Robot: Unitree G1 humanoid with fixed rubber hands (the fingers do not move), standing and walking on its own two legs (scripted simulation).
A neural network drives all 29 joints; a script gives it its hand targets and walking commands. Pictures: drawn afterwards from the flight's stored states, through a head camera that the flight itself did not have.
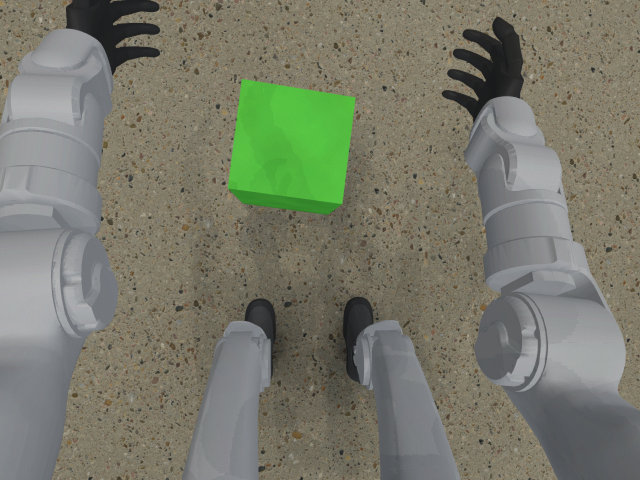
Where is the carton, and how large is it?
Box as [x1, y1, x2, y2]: [228, 79, 355, 214]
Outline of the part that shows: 242,79 228,188 243,203 325,214 329,213 342,202 355,97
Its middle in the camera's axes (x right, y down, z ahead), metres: -0.06 -0.19 +0.84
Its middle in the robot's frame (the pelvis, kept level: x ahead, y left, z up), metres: +0.56 +0.03 -0.53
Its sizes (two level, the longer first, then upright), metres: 0.210 0.200 0.250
